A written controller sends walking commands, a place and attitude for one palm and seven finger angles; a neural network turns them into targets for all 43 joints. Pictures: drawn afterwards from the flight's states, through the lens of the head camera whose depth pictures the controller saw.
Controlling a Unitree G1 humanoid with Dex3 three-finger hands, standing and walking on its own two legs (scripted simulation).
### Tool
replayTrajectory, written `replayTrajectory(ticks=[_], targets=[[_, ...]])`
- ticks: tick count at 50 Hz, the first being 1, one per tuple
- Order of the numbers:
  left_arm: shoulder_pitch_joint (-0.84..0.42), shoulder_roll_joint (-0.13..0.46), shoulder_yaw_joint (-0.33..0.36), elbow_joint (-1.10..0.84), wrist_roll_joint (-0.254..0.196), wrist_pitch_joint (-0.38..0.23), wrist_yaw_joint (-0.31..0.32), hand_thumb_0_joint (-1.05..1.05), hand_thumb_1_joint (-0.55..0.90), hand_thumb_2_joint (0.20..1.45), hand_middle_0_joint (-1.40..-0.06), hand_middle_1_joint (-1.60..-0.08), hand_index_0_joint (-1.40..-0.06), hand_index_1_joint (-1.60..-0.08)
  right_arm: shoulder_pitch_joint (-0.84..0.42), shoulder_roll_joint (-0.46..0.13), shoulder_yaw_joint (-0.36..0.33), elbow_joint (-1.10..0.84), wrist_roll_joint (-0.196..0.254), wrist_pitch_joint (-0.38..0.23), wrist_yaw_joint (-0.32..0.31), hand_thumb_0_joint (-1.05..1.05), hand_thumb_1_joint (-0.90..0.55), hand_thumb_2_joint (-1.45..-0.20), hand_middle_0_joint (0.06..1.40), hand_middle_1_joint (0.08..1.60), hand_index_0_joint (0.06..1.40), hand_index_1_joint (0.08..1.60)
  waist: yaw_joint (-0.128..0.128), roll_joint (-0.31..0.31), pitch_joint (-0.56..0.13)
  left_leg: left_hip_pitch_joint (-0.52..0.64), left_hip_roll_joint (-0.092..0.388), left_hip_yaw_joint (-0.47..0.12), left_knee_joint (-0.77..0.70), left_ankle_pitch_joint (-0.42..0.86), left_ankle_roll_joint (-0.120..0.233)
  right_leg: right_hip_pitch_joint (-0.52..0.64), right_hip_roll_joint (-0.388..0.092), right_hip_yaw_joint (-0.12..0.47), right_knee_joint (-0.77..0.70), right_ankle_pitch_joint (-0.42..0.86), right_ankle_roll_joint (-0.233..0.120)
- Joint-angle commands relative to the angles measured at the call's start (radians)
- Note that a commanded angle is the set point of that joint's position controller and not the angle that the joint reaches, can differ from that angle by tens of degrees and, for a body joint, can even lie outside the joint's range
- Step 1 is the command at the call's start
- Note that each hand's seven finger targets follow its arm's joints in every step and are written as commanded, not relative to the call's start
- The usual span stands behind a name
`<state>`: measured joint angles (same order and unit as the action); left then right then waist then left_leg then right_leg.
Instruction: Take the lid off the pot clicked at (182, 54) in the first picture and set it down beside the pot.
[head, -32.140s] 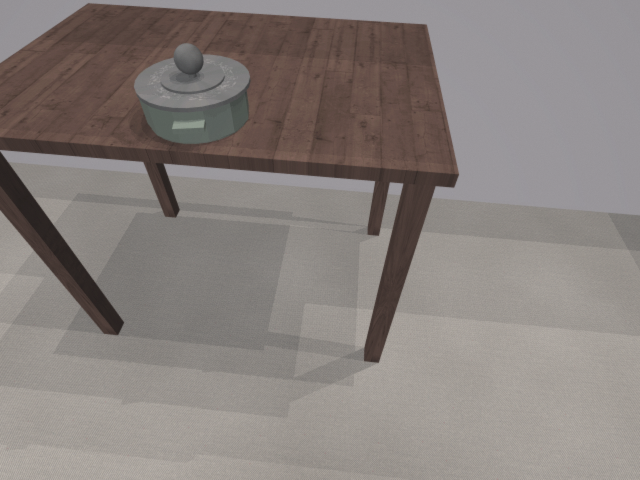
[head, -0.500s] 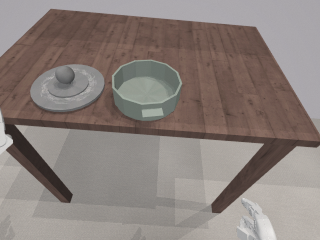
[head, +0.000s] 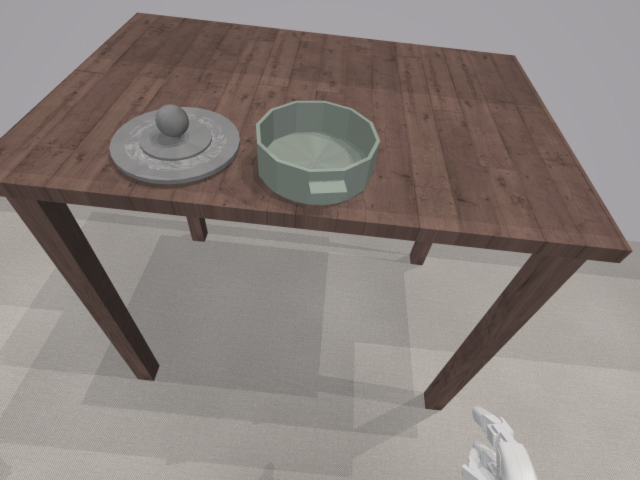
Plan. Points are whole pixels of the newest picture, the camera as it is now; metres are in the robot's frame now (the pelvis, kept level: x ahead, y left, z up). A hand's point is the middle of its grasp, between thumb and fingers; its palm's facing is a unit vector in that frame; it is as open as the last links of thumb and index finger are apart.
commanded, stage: step back with the hand held close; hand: left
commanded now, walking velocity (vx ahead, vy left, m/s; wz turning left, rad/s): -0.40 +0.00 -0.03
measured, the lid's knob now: (172, 120) +0.60 +0.27 +0.12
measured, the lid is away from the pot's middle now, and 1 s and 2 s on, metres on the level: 0.23 0.23 0.23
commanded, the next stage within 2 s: stop stepping back and stand still in 0.30 s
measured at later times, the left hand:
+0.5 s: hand out of the picture +0.09 +0.23 +0.26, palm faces +0.39 -0.83 -0.40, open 7.5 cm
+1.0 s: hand out of the picture -0.05 +0.29 +0.32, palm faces +0.54 -0.80 -0.26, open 7.4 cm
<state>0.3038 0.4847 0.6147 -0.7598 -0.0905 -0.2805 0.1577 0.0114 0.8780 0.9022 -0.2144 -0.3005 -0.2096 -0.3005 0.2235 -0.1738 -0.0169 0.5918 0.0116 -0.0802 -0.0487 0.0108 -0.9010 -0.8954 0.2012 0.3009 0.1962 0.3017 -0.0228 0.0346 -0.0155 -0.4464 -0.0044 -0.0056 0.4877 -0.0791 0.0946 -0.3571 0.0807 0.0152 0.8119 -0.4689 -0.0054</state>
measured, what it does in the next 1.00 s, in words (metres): walks backwards: right foot, then left foot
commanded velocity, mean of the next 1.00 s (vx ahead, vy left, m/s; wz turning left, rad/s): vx -0.04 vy -0.04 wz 0.01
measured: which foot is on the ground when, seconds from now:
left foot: down 0.00-0.44, up 0.46-0.56, down 0.58-0.78, up 0.80-1.00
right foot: up 0.00-0.10, down 0.12-0.58, up 0.60-0.82, down 0.84-1.00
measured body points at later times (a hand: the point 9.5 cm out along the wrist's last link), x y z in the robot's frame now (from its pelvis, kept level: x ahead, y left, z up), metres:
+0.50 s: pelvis -0.12 +0.02 -0.02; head -0.13 +0.05 +0.43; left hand +0.07 +0.28 +0.28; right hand +0.03 -0.24 -0.08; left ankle +0.04 +0.06 -0.70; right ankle -0.13 -0.14 -0.74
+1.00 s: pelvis -0.22 +0.07 -0.01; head -0.25 +0.09 +0.44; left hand -0.08 +0.33 +0.33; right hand -0.08 -0.17 -0.09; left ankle -0.22 +0.21 -0.72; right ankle -0.27 -0.02 -0.74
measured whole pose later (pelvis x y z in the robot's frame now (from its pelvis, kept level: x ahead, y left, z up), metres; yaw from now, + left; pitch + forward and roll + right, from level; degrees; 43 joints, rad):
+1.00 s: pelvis -0.22 +0.07 -0.01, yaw -2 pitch +1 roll -1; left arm 0.17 0.51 0.56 -0.76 -0.08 -0.24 0.12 0.01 0.87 0.90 -0.22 -0.30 -0.22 -0.30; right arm 0.25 -0.17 0.02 0.68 0.03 -0.03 -0.05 0.01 -0.90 -0.90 0.20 0.30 0.20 0.30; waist 0.04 -0.05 -0.11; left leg -0.37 0.08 0.00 0.77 -0.38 0.02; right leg -0.21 0.03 -0.11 0.56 -0.37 -0.05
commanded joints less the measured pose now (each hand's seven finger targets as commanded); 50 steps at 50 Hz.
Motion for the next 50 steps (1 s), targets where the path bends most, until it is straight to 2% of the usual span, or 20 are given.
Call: replayTrajectory(ticks=[1,6,8,11,14,19,20,21,22,26,28,29,32,37,38,40,42,45,49,50], targets=[[-0.005,0.156,0.031,-0.170,-0.013,-0.024,-0.001,0.000,0.900,0.900,-0.200,-0.300,-0.200,-0.300,-0.104,-0.142,-0.048,-0.152,-0.007,-0.061,0.009,0.000,-0.900,-0.900,0.200,0.300,0.200,0.300,0.003,0.180,-0.166,0.093,0.221,-0.242,-0.323,-0.393,-0.047,0.156,-0.016,-0.046,-0.263,0.000,-0.029],[-0.032,0.239,0.064,-0.232,-0.008,-0.087,0.006,0.000,0.900,0.900,-0.200,-0.300,-0.200,-0.300,-0.081,-0.123,-0.030,-0.116,-0.020,-0.044,-0.005,0.000,-0.900,-0.900,0.200,0.300,0.200,0.300,-0.002,-0.046,-0.185,0.291,0.078,-0.041,0.134,-0.155,-0.106,-0.060,-0.288,0.121,-0.581,0.361,-0.107],[-0.138,0.262,0.065,-0.289,0.005,-0.103,0.004,0.000,0.900,0.900,-0.200,-0.300,-0.200,-0.300,-0.106,-0.134,-0.047,-0.086,-0.005,-0.053,-0.022,0.000,-0.900,-0.900,0.200,0.300,0.200,0.300,-0.030,-0.156,-0.206,0.367,0.062,-0.044,0.167,-0.128,-0.115,-0.094,-0.233,0.036,-0.529,0.346,-0.076],[-0.088,0.202,0.057,-0.209,-0.006,-0.082,0.001,0.000,0.900,0.900,-0.200,-0.300,-0.200,-0.300,-0.152,-0.149,-0.047,-0.112,0.003,-0.051,-0.031,0.000,-0.900,-0.900,0.200,0.300,0.200,0.300,-0.011,0.137,-0.128,0.312,0.141,-0.171,-0.032,-0.068,-0.095,-0.099,-0.077,-0.030,-0.379,0.216,-0.028],[-0.134,0.217,0.103,-0.142,-0.040,-0.064,0.007,0.000,0.900,0.900,-0.200,-0.300,-0.200,-0.300,-0.138,-0.150,-0.055,-0.107,-0.032,-0.059,-0.023,0.000,-0.900,-0.900,0.200,0.300,0.200,0.300,-0.005,0.321,-0.162,0.067,0.324,-0.482,-0.498,-0.581,-0.111,0.076,0.068,0.010,0.053,-0.141,-0.032],[-0.005,0.220,0.091,-0.127,-0.048,-0.031,-0.012,0.000,0.900,0.900,-0.200,-0.300,-0.200,-0.300,-0.116,-0.122,-0.073,-0.120,-0.018,-0.037,0.010,0.000,-0.900,-0.900,0.200,0.300,0.200,0.300,0.016,0.238,-0.269,0.065,0.180,-0.152,-0.280,-0.389,-0.113,0.233,0.001,-0.055,-0.276,-0.040,-0.070],[0.254,-0.132,-0.432,0.812,0.057,0.187,-0.141,0.000,0.900,0.900,-0.200,-0.300,-0.200,-0.300,-0.012,-0.329,-0.097,0.094,-0.006,-0.060,-0.023,0.000,-0.900,-0.900,0.200,0.300,0.200,0.300,-0.062,0.059,-0.178,-0.055,0.124,-0.300,0.264,-0.088,-0.088,0.136,-0.221,0.144,-0.332,0.268,-0.099],[-0.207,0.224,-0.007,-0.480,-0.012,0.048,-0.063,0.000,0.900,0.900,-0.200,-0.300,-0.200,-0.300,-0.151,-0.083,-0.081,-0.168,0.041,-0.027,0.027,0.000,-0.900,-0.900,0.200,0.300,0.200,0.300,0.019,-0.181,-0.321,0.367,-0.031,-0.025,0.410,-0.349,-0.170,-0.154,-0.311,0.116,-0.622,0.146,-0.083],[-0.104,0.434,0.156,-0.432,0.005,-0.031,-0.031,0.000,0.900,0.900,-0.200,-0.300,-0.200,-0.300,-0.140,-0.129,-0.037,-0.200,0.019,-0.042,-0.009,0.000,-0.900,-0.900,0.200,0.300,0.200,0.300,0.024,-0.375,-0.128,0.127,-0.059,-0.009,0.676,-0.328,-0.141,-0.258,-0.453,0.294,-0.708,-0.097,-0.201],[-0.147,0.247,0.054,-0.311,0.018,0.020,-0.020,0.000,0.900,0.900,-0.200,-0.300,-0.200,-0.300,-0.141,-0.133,-0.015,-0.169,0.013,-0.007,-0.020,0.000,-0.900,-0.900,0.200,0.300,0.200,0.300,-0.033,-0.170,0.029,0.220,0.122,-0.121,0.456,-0.345,-0.080,-0.394,-0.364,0.107,-0.532,-0.177,-0.114],[-0.298,0.187,-0.008,-0.260,0.021,0.014,-0.013,0.000,0.900,0.900,-0.200,-0.300,-0.200,-0.300,-0.137,-0.172,-0.010,-0.130,0.007,-0.023,-0.038,0.000,-0.900,-0.900,0.200,0.300,0.200,0.300,-0.050,0.339,0.096,0.156,0.157,-0.254,-0.073,-0.503,-0.072,-0.308,-0.157,-0.042,-0.176,-0.158,-0.031],[-0.348,0.173,-0.005,-0.176,0.019,0.014,0.001,0.000,0.900,0.900,-0.200,-0.300,-0.200,-0.300,-0.111,-0.188,-0.007,-0.116,-0.004,-0.051,-0.034,0.000,-0.900,-0.900,0.200,0.300,0.200,0.300,-0.041,0.567,0.116,-0.067,0.258,-0.493,-0.369,-0.795,-0.018,-0.184,-0.007,-0.060,0.125,-0.128,-0.001],[-0.477,0.218,-0.006,0.004,0.015,0.074,-0.023,0.000,0.900,0.900,-0.200,-0.300,-0.200,-0.300,-0.108,-0.137,-0.039,-0.111,0.019,-0.072,0.006,0.000,-0.900,-0.900,0.200,0.300,0.200,0.300,0.000,0.344,-0.017,-0.152,0.199,-0.450,-0.467,-0.939,-0.150,-0.014,0.084,-0.037,0.419,-0.096,-0.002],[0.013,0.188,-0.005,-0.209,-0.032,0.085,-0.060,0.000,0.900,0.900,-0.200,-0.300,-0.200,-0.300,-0.131,-0.097,-0.033,-0.152,-0.009,-0.048,0.041,0.000,-0.900,-0.900,0.200,0.300,0.200,0.300,0.039,0.242,-0.247,-0.034,0.120,-0.148,-0.363,-0.553,-0.198,0.366,0.088,-0.138,-0.120,-0.118,-0.061],[0.111,0.206,0.011,-0.249,-0.029,0.082,-0.059,0.000,0.900,0.900,-0.200,-0.300,-0.200,-0.300,-0.129,-0.101,-0.031,-0.169,-0.013,-0.035,0.042,0.000,-0.900,-0.900,0.200,0.300,0.200,0.300,0.047,0.184,-0.278,-0.050,0.078,-0.087,-0.221,-0.494,-0.191,0.469,0.061,-0.123,-0.305,-0.104,-0.078],[0.063,0.274,0.056,-0.394,0.012,0.052,-0.074,0.000,0.900,0.900,-0.200,-0.300,-0.200,-0.300,-0.084,-0.111,-0.031,-0.134,0.013,0.004,0.045,0.000,-0.900,-0.900,0.200,0.300,0.200,0.300,0.007,-0.338,-0.201,-0.005,-0.078,0.133,0.736,-0.424,-0.132,0.104,-0.262,0.048,-0.530,0.290,-0.160],[-0.127,0.371,0.177,-0.280,-0.003,0.036,-0.042,0.000,0.900,0.900,-0.200,-0.300,-0.200,-0.300,-0.115,-0.096,0.025,-0.140,-0.011,-0.009,0.037,0.000,-0.900,-0.900,0.200,0.300,0.200,0.300,-0.027,-0.101,-0.120,-0.247,0.016,0.012,1.014,-0.345,-0.088,0.068,-0.362,0.117,-0.532,0.223,-0.192],[-0.265,0.222,0.070,-0.022,-0.002,0.063,-0.021,0.000,0.900,0.900,-0.200,-0.300,-0.200,-0.300,-0.141,-0.137,-0.034,-0.094,0.015,-0.008,-0.002,0.000,-0.900,-0.900,0.200,0.300,0.200,0.300,-0.021,-0.097,0.165,-0.223,0.150,-0.132,0.636,-0.292,-0.085,-0.082,-0.444,0.455,-0.672,-0.085,-0.244],[-0.309,0.155,-0.042,0.126,-0.001,0.072,-0.004,0.000,0.900,0.900,-0.200,-0.300,-0.200,-0.300,-0.121,-0.120,-0.001,-0.085,0.031,-0.039,-0.033,0.000,-0.900,-0.900,0.200,0.300,0.200,0.300,-0.008,0.108,0.038,0.252,0.056,0.066,-0.065,-0.275,-0.055,0.019,-0.238,0.068,-0.362,0.170,-0.106],[-0.297,0.156,-0.051,0.064,-0.004,0.060,-0.004,0.000,0.900,0.900,-0.200,-0.300,-0.200,-0.300,-0.123,-0.144,-0.008,-0.119,0.032,-0.050,-0.037,0.000,-0.900,-0.900,0.200,0.300,0.200,0.300,0.008,0.188,0.006,0.310,0.140,-0.065,-0.098,-0.227,-0.018,0.002,-0.158,-0.009,-0.264,0.182,-0.048]])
